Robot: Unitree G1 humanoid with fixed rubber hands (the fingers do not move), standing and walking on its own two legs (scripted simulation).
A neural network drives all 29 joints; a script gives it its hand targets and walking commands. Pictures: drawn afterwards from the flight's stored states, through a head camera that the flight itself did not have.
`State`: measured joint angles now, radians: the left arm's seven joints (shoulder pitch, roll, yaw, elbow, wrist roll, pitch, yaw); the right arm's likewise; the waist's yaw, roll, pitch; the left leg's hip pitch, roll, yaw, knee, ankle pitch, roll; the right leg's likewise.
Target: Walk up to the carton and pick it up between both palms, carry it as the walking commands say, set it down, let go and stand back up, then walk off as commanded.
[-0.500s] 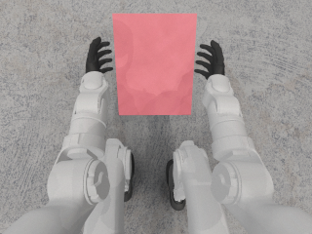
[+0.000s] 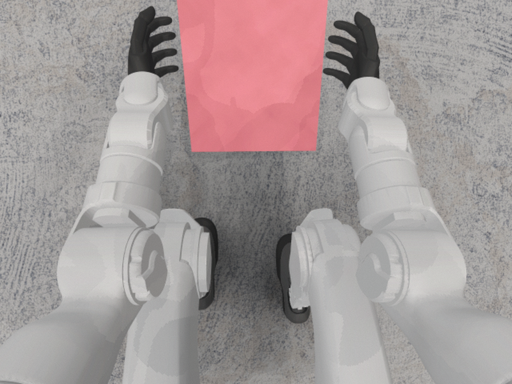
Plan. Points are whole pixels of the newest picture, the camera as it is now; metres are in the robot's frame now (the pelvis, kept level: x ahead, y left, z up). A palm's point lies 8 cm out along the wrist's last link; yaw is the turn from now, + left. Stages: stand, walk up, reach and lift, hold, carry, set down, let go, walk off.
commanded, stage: set down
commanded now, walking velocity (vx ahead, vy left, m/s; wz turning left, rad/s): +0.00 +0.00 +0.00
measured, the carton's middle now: (252, 64) +0.56 +0.01 -0.24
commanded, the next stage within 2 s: none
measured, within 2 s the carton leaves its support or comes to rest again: neither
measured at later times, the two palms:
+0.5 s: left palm (153, 61) +0.54 +0.16 -0.19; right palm (344, 78) +0.53 -0.13 -0.20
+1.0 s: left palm (153, 57) +0.55 +0.17 -0.20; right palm (344, 73) +0.54 -0.13 -0.20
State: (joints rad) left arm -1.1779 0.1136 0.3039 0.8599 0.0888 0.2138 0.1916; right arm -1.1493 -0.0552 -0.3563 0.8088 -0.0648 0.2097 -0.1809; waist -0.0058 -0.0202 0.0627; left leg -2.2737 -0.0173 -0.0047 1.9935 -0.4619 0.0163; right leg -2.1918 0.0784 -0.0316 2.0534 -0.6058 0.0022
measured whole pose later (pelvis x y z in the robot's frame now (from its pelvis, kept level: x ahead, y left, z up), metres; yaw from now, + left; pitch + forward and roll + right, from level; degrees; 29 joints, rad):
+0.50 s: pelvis +0.00 +0.00 -0.05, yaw +0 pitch +38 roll -2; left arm -1.41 0.25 0.25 1.07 -0.01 0.16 0.14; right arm -1.32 -0.15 -0.30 0.94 -0.01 0.19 -0.14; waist 0.00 0.01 0.24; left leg -2.35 -0.02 0.00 2.16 -0.47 0.01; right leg -2.26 0.08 -0.04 2.23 -0.63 0.00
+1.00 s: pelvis +0.01 +0.00 -0.05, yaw +0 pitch +39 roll -1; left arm -1.41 0.25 0.33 1.08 0.04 0.14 0.06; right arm -1.33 -0.13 -0.36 0.93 -0.07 0.17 -0.08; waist 0.00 0.01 0.24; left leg -2.36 -0.02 0.00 2.18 -0.51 0.01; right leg -2.27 0.09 -0.04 2.25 -0.66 -0.01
